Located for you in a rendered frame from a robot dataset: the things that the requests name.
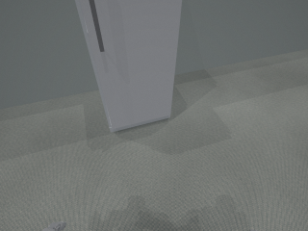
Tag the handle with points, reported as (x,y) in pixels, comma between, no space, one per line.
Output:
(96,25)

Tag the fridge door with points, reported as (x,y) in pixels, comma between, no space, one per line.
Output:
(137,67)

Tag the left robot hand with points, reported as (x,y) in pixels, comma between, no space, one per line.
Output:
(56,226)

